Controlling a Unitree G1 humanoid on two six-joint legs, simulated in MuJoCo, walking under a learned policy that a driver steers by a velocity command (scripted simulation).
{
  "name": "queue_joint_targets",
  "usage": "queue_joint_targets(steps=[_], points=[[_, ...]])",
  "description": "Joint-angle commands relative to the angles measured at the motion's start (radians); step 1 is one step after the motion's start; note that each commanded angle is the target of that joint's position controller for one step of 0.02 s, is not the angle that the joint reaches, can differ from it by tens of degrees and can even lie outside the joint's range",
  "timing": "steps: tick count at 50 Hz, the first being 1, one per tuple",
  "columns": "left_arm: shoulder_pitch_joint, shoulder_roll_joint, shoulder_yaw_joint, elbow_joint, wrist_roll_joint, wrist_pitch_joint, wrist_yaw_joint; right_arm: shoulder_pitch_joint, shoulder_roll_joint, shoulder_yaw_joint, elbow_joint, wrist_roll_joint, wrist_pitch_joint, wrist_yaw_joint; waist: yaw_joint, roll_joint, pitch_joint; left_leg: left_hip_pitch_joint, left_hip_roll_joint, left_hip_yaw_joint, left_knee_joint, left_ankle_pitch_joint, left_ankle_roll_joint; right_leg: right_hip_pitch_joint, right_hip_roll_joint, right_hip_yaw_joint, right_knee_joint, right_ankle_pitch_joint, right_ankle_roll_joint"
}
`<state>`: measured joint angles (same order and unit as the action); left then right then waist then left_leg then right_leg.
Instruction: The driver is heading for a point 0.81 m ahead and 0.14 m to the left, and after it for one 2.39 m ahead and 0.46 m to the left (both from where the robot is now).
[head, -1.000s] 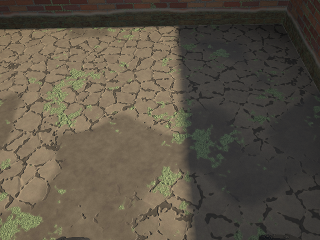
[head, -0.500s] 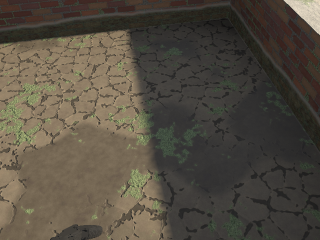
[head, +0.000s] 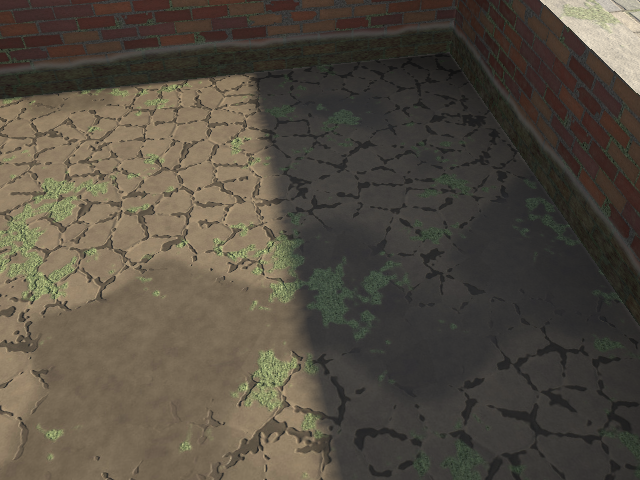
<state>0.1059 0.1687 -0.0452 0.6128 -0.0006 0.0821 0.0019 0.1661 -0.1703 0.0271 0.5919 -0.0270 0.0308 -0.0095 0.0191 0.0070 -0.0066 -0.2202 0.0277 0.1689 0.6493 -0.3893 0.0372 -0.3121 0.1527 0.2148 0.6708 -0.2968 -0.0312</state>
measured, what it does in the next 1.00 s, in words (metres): stands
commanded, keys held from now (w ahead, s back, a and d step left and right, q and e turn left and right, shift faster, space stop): w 1.00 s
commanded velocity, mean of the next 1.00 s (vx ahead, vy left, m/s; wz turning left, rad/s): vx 0.50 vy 0.00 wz -0.01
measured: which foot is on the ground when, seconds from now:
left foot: down 0.00-1.00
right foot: down 0.00-1.00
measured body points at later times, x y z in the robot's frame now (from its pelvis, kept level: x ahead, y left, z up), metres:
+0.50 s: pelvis +0.01 +0.01 +0.00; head -0.01 +0.01 +0.45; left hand +0.20 +0.23 -0.08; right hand +0.19 -0.19 -0.09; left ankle -0.02 +0.09 -0.72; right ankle +0.04 -0.10 -0.72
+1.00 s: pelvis +0.01 +0.01 +0.00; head -0.01 +0.01 +0.45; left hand +0.21 +0.22 -0.08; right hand +0.19 -0.19 -0.09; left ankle -0.02 +0.09 -0.72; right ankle +0.04 -0.10 -0.72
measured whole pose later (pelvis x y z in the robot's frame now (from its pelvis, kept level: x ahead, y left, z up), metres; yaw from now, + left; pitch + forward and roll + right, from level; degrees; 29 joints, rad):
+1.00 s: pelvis +0.01 +0.01 +0.00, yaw +0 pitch -2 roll +0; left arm 0.09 0.16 -0.05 0.63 0.00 0.08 0.02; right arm 0.19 -0.17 0.04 0.57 -0.03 0.04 0.00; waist 0.01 0.01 -0.01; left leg -0.22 0.02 0.18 0.67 -0.42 0.05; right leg -0.32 0.12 0.18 0.69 -0.33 -0.02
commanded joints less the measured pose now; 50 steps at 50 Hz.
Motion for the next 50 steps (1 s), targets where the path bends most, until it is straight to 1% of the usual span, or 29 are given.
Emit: queue_joint_targets(steps=[1, 14, 30, 31, 32, 33, 34, 37, 50], points=[[-0.102, 0.074, 0.021, -0.094, 0.002, -0.018, 0.006, -0.073, -0.073, -0.018, -0.095, 0.001, -0.015, -0.002, -0.002, -0.001, -0.040, 0.142, 0.082, -0.088, -0.109, 0.075, -0.001, -0.156, -0.087, 0.026, -0.114, 0.146, -0.041], [-0.099, 0.077, 0.020, -0.083, 0.005, -0.017, 0.016, -0.057, -0.075, -0.013, -0.101, 0.002, -0.009, 0.000, -0.004, -0.001, -0.047, 0.128, 0.083, -0.085, -0.102, 0.143, 0.007, -0.128, -0.089, -0.001, -0.078, 0.188, -0.034], [-0.107, 0.077, 0.018, -0.076, 0.005, -0.015, 0.021, -0.047, -0.072, -0.009, -0.108, 0.001, -0.005, 0.003, -0.007, -0.003, -0.050, 0.113, 0.078, -0.078, -0.095, 0.147, 0.007, -0.110, -0.093, -0.009, -0.070, 0.208, -0.034], [-0.146, 0.072, 0.016, -0.099, 0.018, -0.018, 0.003, -0.084, -0.079, -0.009, -0.124, 0.006, 0.006, -0.001, 0.007, 0.013, 0.008, 0.083, 0.115, -0.099, -0.077, 0.317, 0.010, -0.153, -0.093, -0.051, -0.022, 0.333, -0.026], [-0.082, 0.073, 0.017, -0.067, 0.009, -0.020, 0.019, -0.030, -0.079, -0.015, -0.104, -0.001, -0.003, 0.001, -0.006, 0.006, -0.113, 0.126, 0.090, -0.076, -0.082, 0.189, 0.008, -0.069, -0.092, -0.026, -0.062, 0.227, -0.031], [-0.103, 0.075, 0.017, -0.072, 0.005, -0.018, 0.021, -0.036, -0.072, -0.011, -0.108, 0.000, -0.003, 0.003, -0.012, -0.003, -0.081, 0.113, 0.076, -0.074, -0.089, 0.141, 0.004, -0.085, -0.093, -0.015, -0.070, 0.216, -0.035], [-0.112, 0.075, 0.017, -0.076, 0.004, -0.016, 0.021, -0.046, -0.068, -0.009, -0.111, 0.000, -0.003, 0.003, -0.010, -0.006, -0.064, 0.106, 0.074, -0.073, -0.093, 0.122, 0.002, -0.096, -0.095, -0.010, -0.074, 0.210, -0.036], [-0.116, 0.076, 0.016, -0.077, 0.004, -0.013, 0.020, -0.053, -0.065, -0.007, -0.113, 0.000, -0.002, 0.004, -0.008, -0.007, -0.044, 0.099, 0.071, -0.072, -0.092, 0.109, 0.002, -0.110, -0.098, -0.004, -0.080, 0.204, -0.037], [-0.122, 0.071, 0.015, -0.078, 0.005, -0.015, 0.018, -0.041, -0.064, -0.005, -0.113, 0.001, -0.005, 0.004, -0.010, -0.006, -0.044, 0.096, 0.077, -0.076, -0.099, 0.103, 0.005, -0.104, -0.096, -0.010, -0.084, 0.185, -0.035]])
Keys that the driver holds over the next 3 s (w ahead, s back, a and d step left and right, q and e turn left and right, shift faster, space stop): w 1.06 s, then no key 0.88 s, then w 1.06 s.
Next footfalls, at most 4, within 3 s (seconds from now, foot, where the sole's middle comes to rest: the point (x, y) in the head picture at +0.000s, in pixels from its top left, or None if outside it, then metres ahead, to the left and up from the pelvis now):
none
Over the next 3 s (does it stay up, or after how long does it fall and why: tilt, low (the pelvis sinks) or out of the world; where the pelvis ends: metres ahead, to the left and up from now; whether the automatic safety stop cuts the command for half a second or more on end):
stays up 0.01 0.01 0.00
